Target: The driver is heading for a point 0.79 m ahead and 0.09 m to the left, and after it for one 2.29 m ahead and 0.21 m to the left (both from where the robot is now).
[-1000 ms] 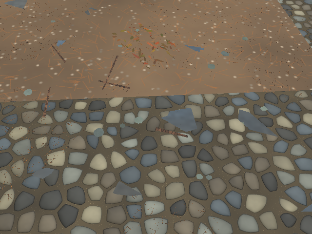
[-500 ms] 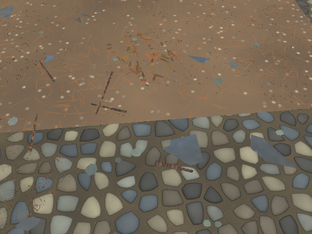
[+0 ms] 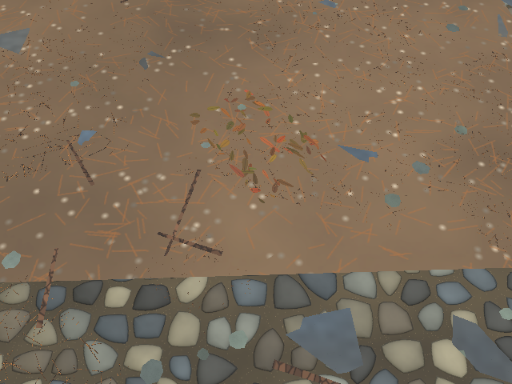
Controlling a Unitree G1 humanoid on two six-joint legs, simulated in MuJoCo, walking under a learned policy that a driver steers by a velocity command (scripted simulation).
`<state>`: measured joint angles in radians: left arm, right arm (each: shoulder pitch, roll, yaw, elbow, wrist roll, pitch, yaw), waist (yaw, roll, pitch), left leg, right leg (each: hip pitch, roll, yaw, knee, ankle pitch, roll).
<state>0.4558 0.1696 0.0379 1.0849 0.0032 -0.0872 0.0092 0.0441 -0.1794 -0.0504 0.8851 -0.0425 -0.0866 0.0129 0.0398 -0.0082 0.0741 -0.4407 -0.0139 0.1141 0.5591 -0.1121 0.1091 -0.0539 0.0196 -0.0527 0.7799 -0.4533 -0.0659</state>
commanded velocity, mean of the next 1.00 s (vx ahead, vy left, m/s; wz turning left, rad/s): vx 0.50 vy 0.00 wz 0.18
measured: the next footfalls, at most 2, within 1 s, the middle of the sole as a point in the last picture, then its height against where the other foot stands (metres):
right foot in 0.52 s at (311, 382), level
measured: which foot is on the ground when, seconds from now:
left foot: down 0.00-0.54, up 0.56-1.00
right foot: up 0.00-0.50, down 0.52-1.00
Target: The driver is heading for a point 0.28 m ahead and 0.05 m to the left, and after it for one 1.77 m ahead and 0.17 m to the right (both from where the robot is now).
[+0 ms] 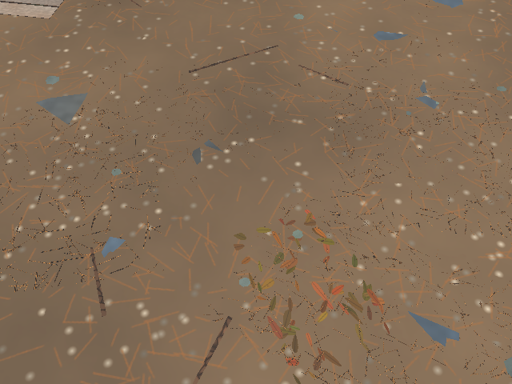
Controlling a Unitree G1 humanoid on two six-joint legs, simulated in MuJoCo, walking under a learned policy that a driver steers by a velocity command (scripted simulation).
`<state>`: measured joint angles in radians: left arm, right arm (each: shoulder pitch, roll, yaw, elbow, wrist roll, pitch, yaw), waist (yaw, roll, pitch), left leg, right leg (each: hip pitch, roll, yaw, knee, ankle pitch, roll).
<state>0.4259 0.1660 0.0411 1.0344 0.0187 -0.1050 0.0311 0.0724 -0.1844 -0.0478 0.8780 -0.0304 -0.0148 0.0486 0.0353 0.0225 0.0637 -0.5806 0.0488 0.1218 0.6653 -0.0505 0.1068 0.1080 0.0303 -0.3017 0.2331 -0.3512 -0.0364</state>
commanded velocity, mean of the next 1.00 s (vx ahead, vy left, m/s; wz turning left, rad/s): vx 0.50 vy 0.00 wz -0.14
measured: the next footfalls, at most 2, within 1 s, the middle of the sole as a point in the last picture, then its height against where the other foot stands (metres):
left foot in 0.08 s outside the picture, level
right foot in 0.64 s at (291, 367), level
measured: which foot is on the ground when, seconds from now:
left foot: up 0.00-0.06, down 0.08-0.66, up 0.68-1.00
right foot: down 0.00-0.10, up 0.12-0.62, down 0.64-1.00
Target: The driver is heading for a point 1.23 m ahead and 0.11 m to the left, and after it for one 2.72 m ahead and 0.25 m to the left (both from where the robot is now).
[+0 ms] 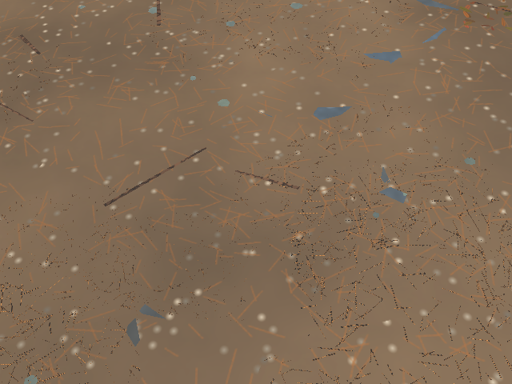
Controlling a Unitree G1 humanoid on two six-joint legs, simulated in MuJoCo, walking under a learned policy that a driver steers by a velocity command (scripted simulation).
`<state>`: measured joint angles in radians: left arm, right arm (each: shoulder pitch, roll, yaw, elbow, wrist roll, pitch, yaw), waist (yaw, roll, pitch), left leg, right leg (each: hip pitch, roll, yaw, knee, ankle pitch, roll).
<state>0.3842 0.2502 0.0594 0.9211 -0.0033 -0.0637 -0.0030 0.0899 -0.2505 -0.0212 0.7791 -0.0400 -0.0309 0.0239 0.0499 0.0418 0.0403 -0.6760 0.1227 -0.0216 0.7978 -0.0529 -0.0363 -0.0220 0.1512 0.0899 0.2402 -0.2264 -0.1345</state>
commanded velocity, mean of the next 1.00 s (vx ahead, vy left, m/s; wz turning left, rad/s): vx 0.50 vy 0.00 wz -0.03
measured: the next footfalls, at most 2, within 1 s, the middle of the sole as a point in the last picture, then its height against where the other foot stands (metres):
left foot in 0.18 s outside the picture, level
right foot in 0.72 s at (323, 349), level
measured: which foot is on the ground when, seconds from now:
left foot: up 0.00-0.16, down 0.18-0.74, up 0.76-1.00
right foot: down 0.00-0.20, up 0.22-0.70, down 0.72-1.00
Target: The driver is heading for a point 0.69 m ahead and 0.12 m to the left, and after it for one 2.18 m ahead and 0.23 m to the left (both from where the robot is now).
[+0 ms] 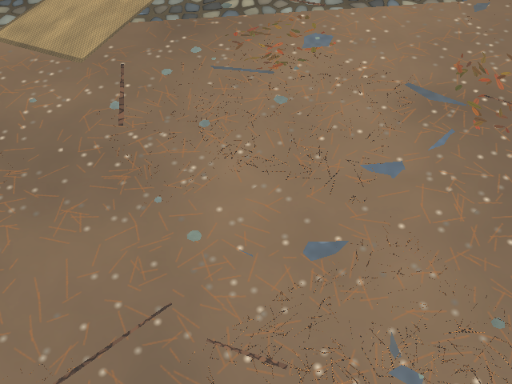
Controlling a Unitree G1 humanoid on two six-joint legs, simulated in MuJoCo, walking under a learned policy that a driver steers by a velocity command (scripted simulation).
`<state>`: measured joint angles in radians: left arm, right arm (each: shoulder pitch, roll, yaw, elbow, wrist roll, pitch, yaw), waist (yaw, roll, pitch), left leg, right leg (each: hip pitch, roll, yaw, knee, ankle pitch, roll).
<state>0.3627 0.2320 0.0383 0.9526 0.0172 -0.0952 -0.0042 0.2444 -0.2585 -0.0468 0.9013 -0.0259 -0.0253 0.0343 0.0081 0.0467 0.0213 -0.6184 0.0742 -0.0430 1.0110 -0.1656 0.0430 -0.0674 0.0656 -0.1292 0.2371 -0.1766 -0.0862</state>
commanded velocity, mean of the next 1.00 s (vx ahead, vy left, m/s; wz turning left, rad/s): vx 0.47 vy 0.00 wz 0.24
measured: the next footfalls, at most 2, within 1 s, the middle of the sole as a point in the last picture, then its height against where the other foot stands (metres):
left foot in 0.28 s outside the picture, level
right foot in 0.82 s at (264, 334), level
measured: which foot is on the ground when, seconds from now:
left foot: up 0.00-0.26, down 0.28-0.82, up 0.84-1.00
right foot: down 0.00-0.28, up 0.30-0.80, down 0.82-1.00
